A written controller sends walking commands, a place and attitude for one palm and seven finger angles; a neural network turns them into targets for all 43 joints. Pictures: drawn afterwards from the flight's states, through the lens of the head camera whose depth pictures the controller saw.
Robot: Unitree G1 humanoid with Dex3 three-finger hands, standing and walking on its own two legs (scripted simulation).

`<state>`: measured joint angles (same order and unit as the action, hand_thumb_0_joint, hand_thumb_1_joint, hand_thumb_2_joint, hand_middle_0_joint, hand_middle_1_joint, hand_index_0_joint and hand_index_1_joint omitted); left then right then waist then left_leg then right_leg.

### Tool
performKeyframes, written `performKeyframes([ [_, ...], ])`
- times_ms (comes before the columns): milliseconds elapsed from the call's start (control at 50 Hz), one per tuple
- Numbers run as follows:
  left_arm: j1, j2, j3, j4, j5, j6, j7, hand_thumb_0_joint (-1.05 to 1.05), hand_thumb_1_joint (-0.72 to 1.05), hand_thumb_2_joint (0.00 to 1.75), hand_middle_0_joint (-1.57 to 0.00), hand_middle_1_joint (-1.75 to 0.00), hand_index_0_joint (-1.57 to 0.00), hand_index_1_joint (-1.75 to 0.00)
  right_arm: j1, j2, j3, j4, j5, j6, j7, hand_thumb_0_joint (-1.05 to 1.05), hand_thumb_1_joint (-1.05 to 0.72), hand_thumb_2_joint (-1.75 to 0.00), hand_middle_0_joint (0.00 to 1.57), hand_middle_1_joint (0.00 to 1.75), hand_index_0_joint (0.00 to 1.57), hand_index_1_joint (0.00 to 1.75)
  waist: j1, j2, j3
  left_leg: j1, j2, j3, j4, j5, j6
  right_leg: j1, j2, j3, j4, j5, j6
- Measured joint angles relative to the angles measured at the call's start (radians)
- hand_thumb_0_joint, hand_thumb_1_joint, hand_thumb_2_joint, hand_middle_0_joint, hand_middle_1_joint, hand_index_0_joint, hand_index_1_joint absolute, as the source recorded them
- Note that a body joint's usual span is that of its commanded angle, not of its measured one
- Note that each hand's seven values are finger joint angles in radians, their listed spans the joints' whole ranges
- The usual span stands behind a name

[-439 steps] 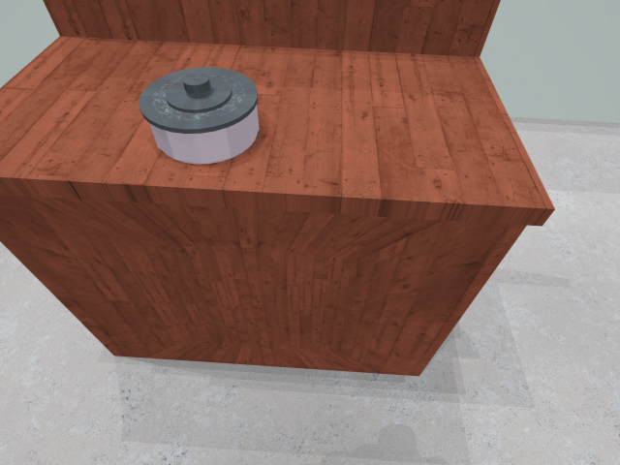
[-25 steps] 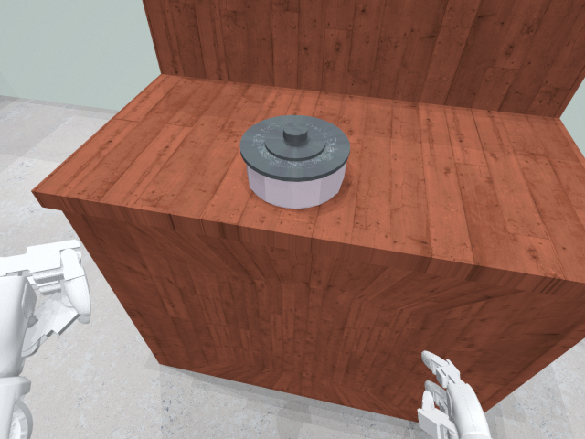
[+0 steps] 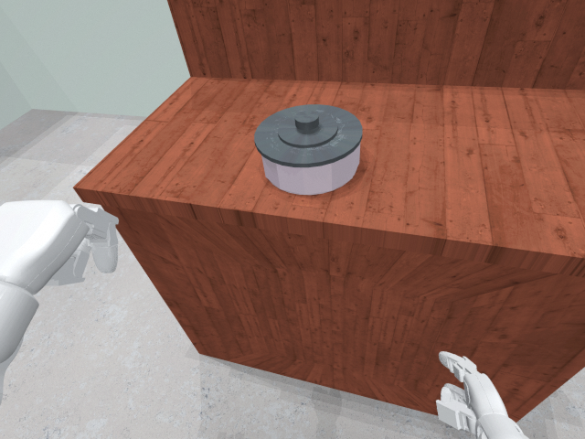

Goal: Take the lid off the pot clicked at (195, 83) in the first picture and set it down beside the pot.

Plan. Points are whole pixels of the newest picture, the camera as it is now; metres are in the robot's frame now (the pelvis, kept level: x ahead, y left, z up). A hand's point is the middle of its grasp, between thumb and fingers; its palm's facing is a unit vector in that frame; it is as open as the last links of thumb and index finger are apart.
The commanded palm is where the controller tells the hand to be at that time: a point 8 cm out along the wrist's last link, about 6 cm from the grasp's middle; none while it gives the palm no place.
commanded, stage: reach forward and open the fingers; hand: left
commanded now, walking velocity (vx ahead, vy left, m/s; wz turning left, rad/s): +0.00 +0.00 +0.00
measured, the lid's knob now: (306, 120) +0.58 +0.08 +0.16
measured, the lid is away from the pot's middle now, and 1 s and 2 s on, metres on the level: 0.00 0.00 0.00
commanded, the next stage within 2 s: move the open hand above the knob in 0.72 s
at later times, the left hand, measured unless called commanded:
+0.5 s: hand (96, 244) +0.25 +0.26 +0.20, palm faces -0.16 +0.05 -0.99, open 8.8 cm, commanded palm +0.22 +0.26 +0.27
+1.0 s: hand (127, 224) +0.29 +0.25 +0.19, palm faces -0.19 -0.03 -0.98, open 10.3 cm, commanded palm +0.28 +0.25 +0.29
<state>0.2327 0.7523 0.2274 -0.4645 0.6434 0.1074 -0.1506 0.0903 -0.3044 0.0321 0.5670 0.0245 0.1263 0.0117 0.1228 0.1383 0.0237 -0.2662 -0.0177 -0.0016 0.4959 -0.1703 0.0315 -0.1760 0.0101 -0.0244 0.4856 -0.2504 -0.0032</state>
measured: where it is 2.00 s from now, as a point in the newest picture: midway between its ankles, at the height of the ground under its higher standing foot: outside the picture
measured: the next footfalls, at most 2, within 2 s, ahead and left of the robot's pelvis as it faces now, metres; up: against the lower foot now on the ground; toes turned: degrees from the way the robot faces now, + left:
none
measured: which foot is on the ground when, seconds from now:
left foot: down 0.00-1.00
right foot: down 0.00-1.00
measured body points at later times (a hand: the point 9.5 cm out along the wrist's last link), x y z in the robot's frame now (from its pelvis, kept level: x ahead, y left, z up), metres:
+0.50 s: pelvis -0.03 +0.01 +0.01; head -0.03 -0.03 +0.45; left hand +0.25 +0.26 +0.25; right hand +0.19 -0.22 -0.08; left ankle +0.06 +0.10 -0.74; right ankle +0.01 -0.12 -0.74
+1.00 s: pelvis -0.03 +0.03 +0.01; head -0.04 +0.00 +0.45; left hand +0.29 +0.25 +0.24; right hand +0.19 -0.18 -0.08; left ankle +0.06 +0.10 -0.74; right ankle +0.01 -0.11 -0.74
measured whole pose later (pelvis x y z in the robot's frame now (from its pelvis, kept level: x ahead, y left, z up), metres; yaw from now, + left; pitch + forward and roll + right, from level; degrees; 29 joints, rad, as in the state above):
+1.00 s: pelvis -0.03 +0.03 +0.01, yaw +2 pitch -5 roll -1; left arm -0.47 0.63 -0.14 0.00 0.75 0.10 -0.55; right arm 0.11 -0.30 0.04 0.60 0.06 0.05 0.01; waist 0.08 0.12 0.05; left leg -0.21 -0.08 -0.02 0.32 -0.03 0.08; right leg -0.14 -0.01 0.03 0.38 -0.16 0.01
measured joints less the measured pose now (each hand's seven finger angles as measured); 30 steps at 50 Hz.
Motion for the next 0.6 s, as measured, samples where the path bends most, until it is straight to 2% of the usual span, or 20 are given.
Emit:
performKeyframes([
  [100, -0.112, -0.013, -0.063, 0.098, 0.011, 0.000, -0.146, 0.00, 0.42, 1.22, -1.20, -0.95, -1.20, -0.95, -0.010, -0.002, 0.011, 0.004, 0.009, -0.029, -0.026, 0.02, -0.90, -0.90, 0.20, 0.30, 0.20, 0.30, -0.011, 0.003, 0.007, 0.025, -0.002, -0.015, -0.038, 0.028, -0.003, 0.027, 0.000, -0.015, -0.033, 0.021, -0.004],
  [180, -0.203, 0.032, -0.103, 0.146, 0.026, -0.043, -0.247, 0.00, 0.28, 1.31, -1.16, -0.81, -1.16, -0.81, -0.014, 0.001, 0.019, 0.007, 0.004, -0.057, -0.045, 0.02, -0.90, -0.90, 0.20, 0.30, 0.20, 0.30, -0.016, -0.006, 0.020, 0.040, 0.002, -0.021, -0.061, 0.047, -0.007, 0.044, 0.005, -0.020, -0.059, 0.040, -0.009],
  [240, -0.273, 0.056, -0.104, 0.202, 0.022, -0.073, -0.303, 0.00, 0.17, 1.37, -1.12, -0.70, -1.12, -0.70, -0.020, 0.001, 0.020, 0.012, 0.003, -0.064, -0.049, 0.02, -0.90, -0.90, 0.20, 0.30, 0.20, 0.30, -0.026, -0.006, 0.028, 0.049, 0.005, -0.023, -0.081, 0.063, -0.008, 0.055, 0.008, -0.022, -0.082, 0.057, -0.010],
  [320, -0.326, 0.054, -0.087, 0.261, -0.002, -0.071, -0.374, 0.00, 0.02, 1.45, -1.07, -0.56, -1.07, -0.56, -0.011, -0.006, 0.010, 0.003, 0.004, -0.066, -0.039, 0.02, -0.90, -0.90, 0.20, 0.30, 0.21, 0.30, -0.037, -0.003, 0.036, 0.053, 0.006, -0.018, -0.106, 0.084, -0.005, 0.057, 0.009, -0.016, -0.108, 0.081, -0.007],
  [360, -0.332, 0.038, -0.092, 0.256, -0.007, -0.075, -0.395, 0.00, -0.05, 1.49, -1.04, -0.49, -1.04, -0.49, 0.000, -0.012, 0.004, 0.000, 0.006, -0.071, -0.033, 0.02, -0.90, -0.90, 0.20, 0.30, 0.20, 0.30, -0.040, 0.000, 0.037, 0.053, 0.005, -0.016, -0.113, 0.091, -0.001, 0.057, 0.008, -0.014, -0.117, 0.089, -0.004],
  [420, -0.349, 0.030, -0.116, 0.243, -0.012, -0.122, -0.412, 0.00, -0.15, 1.56, -1.00, -0.39, -1.00, -0.38, 0.017, -0.017, 0.002, 0.003, 0.003, -0.073, -0.037, 0.02, -0.90, -0.90, 0.20, 0.30, 0.20, 0.30, -0.038, -0.006, 0.043, 0.059, 0.001, -0.012, -0.122, 0.098, 0.004, 0.061, 0.003, -0.011, -0.122, 0.096, 0.001],
  [500, -0.421, 0.052, -0.133, 0.280, 0.000, -0.179, -0.395, 0.00, -0.27, 1.63, -0.95, -0.26, -0.95, -0.25, 0.029, -0.009, 0.002, 0.017, 0.001, -0.070, -0.040, 0.02, -0.90, -0.90, 0.20, 0.30, 0.20, 0.30, -0.033, -0.021, 0.055, 0.067, -0.003, -0.009, -0.132, 0.108, 0.008, 0.066, -0.001, -0.008, -0.127, 0.103, 0.004],
  [540, -0.467, 0.047, -0.126, 0.324, 0.000, -0.176, -0.381, 0.00, -0.31, 1.65, -0.92, -0.21, -0.93, -0.21, 0.032, -0.004, 0.000, 0.022, 0.007, -0.067, -0.035, 0.02, -0.90, -0.90, 0.20, 0.30, 0.20, 0.30, -0.031, -0.026, 0.058, 0.067, -0.005, -0.007, -0.139, 0.114, 0.010, 0.064, -0.004, -0.006, -0.130, 0.108, 0.005],
  [600, -0.508, 0.012, -0.129, 0.361, 0.012, -0.131, -0.372, 0.00, -0.35, 1.65, -0.90, -0.15, -0.90, -0.15, 0.040, 0.001, -0.008, 0.022, 0.014, -0.065, -0.022, 0.02, -0.90, -0.90, 0.20, 0.30, 0.20, 0.30, -0.028, -0.026, 0.054, 0.067, -0.011, 0.001, -0.154, 0.126, 0.016, 0.057, -0.010, 0.002, -0.133, 0.115, 0.009],
])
